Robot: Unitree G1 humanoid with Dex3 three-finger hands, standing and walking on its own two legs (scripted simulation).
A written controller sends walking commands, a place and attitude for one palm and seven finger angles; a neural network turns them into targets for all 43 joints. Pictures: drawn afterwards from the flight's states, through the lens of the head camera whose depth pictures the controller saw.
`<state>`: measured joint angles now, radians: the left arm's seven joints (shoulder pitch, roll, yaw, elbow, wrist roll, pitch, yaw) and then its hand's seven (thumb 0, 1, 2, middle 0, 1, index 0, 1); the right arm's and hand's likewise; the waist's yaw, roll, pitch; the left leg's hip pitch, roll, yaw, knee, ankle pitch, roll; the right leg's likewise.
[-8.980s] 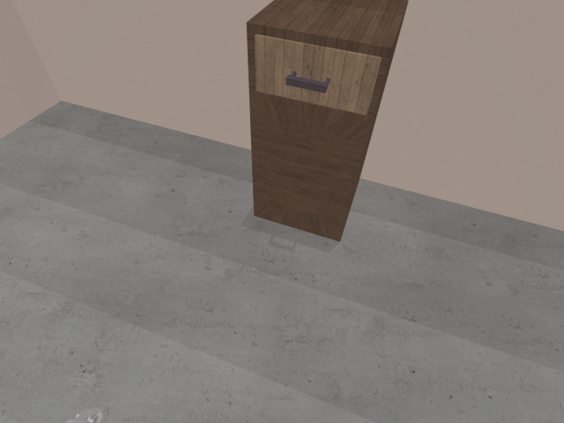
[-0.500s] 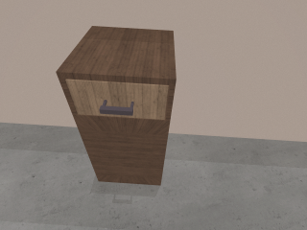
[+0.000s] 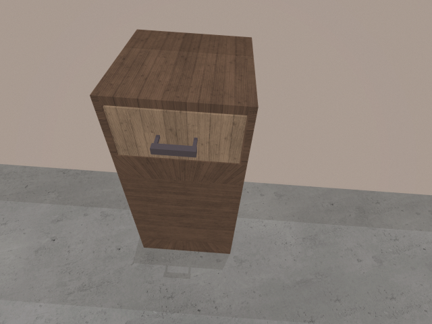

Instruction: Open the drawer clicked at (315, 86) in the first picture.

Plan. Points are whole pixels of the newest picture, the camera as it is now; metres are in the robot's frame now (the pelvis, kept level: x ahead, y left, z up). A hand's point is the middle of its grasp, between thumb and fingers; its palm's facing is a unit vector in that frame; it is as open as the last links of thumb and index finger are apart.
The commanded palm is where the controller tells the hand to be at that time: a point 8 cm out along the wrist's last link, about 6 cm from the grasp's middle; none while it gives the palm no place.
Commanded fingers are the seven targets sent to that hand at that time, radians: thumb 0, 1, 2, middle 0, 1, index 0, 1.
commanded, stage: come to a stop and stand still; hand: left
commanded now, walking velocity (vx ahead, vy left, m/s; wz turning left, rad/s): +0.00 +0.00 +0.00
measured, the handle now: (175, 145) +0.57 +0.15 -0.03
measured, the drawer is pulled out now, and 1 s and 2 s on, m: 0.00 0.00 0.00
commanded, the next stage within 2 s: look again from close up in 1.28 s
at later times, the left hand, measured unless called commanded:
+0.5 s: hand out of the picture +0.01 +0.17 -0.18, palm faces +0.02 -0.98 -0.18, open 7.4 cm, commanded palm none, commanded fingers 0.00 0.90 0.90 -0.20 -0.30 -0.20 -0.30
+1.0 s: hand out of the picture +0.03 +0.15 -0.18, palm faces +0.01 -0.99 -0.15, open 7.4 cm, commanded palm none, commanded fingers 0.00 0.90 0.90 -0.20 -0.30 -0.20 -0.30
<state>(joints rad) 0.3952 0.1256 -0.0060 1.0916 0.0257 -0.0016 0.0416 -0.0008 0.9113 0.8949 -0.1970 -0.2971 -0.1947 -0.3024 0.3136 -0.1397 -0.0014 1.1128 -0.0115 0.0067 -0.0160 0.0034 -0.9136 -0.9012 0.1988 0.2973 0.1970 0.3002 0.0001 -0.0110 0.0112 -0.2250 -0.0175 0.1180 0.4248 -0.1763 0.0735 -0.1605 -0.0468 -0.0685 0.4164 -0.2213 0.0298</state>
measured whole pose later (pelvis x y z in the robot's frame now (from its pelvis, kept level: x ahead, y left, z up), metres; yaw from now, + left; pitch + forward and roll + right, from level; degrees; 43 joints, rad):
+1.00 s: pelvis +0.04 -0.01 +0.00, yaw -1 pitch +0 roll +0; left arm 0.32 0.13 -0.01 1.10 0.02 -0.01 0.04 0.00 0.91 0.89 -0.20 -0.30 -0.19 -0.30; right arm 0.28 -0.14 0.01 1.14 -0.01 -0.02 -0.03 0.01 -0.93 -0.90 0.20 0.30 0.20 0.30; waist 0.00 -0.02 0.03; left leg -0.20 -0.01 0.13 0.45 -0.25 0.06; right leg -0.14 -0.04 -0.04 0.45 -0.30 0.02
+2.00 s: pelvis +0.06 -0.02 +0.00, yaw -1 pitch +1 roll +0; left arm 0.39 0.11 -0.05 0.97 0.04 0.05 0.06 0.00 0.91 0.89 -0.20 -0.30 -0.19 -0.30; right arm 0.33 -0.12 0.02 1.11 0.00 -0.03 -0.04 0.02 -0.93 -0.90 0.20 0.30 0.20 0.30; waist 0.00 -0.01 0.02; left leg -0.20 0.00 0.12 0.45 -0.27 0.04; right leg -0.13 -0.02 -0.05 0.44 -0.32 0.00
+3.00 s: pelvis +0.03 -0.05 -0.02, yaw -3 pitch +7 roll +1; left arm 0.21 0.39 -0.03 0.00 0.98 0.01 0.34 0.00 -0.12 0.46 -0.29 -0.95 -0.29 -0.96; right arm 0.15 -0.28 -0.06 0.64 -0.03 0.10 -0.02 0.01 -0.91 -0.90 0.20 0.30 0.20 0.30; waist 0.05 0.05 -0.08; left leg -0.47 0.00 0.01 0.68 -0.33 -0.01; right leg -0.44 0.02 -0.02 0.72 -0.40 -0.04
